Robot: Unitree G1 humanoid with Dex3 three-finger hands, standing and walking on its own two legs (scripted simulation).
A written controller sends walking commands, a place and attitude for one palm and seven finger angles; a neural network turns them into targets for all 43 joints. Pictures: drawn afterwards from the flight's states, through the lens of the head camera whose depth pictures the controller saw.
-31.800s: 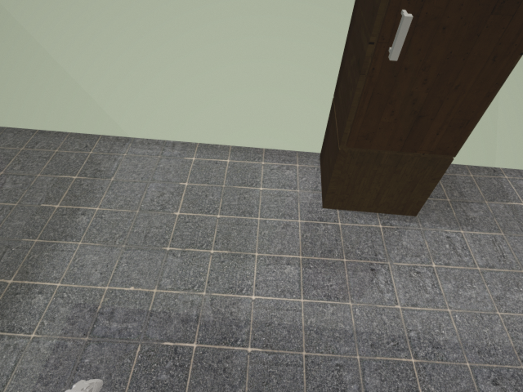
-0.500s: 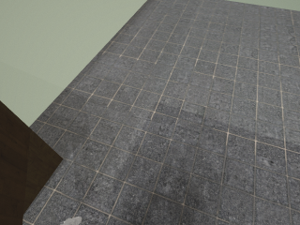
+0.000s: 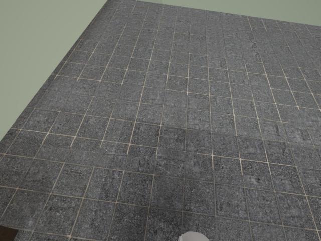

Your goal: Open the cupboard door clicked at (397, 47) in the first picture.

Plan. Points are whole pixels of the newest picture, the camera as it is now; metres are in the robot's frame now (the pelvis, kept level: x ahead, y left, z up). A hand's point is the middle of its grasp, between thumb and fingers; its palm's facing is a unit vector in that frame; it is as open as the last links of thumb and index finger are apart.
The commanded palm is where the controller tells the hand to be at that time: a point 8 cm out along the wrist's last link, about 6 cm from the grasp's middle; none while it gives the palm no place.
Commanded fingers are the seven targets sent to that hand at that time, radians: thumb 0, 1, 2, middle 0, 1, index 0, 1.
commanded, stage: walk to a spot facing it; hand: left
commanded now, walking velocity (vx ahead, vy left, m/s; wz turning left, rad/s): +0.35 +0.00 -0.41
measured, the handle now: out of the picture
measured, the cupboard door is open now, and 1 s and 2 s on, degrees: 40 40 40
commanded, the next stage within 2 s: turn to face it in 0.88 s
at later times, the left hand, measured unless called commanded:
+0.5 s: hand (139, 165) +0.35 +0.09 -0.15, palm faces -0.13 -0.96 -0.23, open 7.1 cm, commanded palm none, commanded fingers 0.00 0.90 0.90 -0.20 -0.30 -0.20 -0.30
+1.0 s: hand (153, 117) +0.57 +0.07 -0.16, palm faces -0.24 -0.95 -0.19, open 7.3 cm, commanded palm none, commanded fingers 0.00 0.90 0.90 -0.20 -0.30 -0.20 -0.30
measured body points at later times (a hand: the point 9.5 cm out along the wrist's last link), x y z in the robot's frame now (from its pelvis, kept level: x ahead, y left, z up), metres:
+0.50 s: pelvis +0.24 -0.08 +0.01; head +0.29 -0.10 +0.46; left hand +0.36 +0.14 -0.14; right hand +0.20 -0.31 -0.15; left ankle +0.27 +0.08 -0.66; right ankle +0.21 -0.14 -0.73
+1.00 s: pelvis +0.49 -0.10 +0.01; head +0.52 -0.11 +0.46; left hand +0.59 +0.12 -0.15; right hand +0.44 -0.33 -0.14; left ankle +0.49 +0.01 -0.73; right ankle +0.50 -0.25 -0.68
